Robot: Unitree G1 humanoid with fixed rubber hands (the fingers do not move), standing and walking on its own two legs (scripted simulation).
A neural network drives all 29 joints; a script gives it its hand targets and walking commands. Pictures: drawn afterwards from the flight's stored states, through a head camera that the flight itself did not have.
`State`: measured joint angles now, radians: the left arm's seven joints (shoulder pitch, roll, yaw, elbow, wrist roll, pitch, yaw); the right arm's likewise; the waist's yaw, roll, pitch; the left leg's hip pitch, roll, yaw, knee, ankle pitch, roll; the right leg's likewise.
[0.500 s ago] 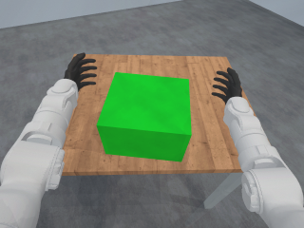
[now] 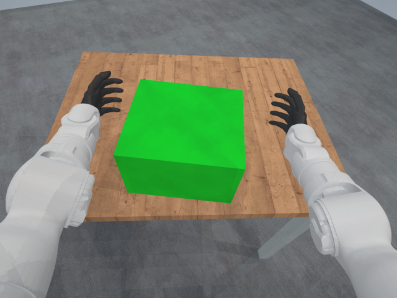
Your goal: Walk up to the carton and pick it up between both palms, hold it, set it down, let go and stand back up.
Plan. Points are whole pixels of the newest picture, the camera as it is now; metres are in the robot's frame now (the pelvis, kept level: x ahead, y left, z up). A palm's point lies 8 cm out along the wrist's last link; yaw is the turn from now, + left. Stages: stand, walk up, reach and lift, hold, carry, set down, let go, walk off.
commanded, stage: reach and lift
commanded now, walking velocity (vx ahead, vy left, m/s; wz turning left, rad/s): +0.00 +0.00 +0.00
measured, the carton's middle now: (185, 141) +0.47 -0.01 +0.00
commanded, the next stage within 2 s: none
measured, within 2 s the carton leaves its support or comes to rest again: neither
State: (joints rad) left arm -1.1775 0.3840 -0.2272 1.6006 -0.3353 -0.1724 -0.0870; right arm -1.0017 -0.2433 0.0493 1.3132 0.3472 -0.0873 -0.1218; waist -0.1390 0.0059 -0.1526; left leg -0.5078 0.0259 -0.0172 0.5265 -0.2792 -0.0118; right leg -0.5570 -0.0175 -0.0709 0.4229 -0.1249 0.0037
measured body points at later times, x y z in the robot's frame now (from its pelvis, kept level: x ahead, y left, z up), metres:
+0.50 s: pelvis -0.01 -0.01 -0.02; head +0.08 +0.01 +0.42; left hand +0.49 +0.16 +0.06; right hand +0.44 -0.22 +0.06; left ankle -0.03 +0.12 -0.73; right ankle +0.03 -0.13 -0.73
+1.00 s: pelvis -0.01 +0.01 -0.01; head +0.09 +0.02 +0.43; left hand +0.49 +0.15 +0.06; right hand +0.43 -0.19 +0.05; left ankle -0.03 +0.12 -0.73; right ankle +0.03 -0.13 -0.73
